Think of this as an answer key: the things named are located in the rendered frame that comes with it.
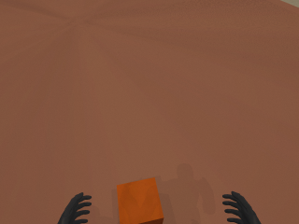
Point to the carton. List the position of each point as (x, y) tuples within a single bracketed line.
[(139, 202)]

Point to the right robot hand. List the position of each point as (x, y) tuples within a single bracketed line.
[(245, 212)]

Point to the left robot hand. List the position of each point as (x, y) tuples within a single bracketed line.
[(71, 211)]

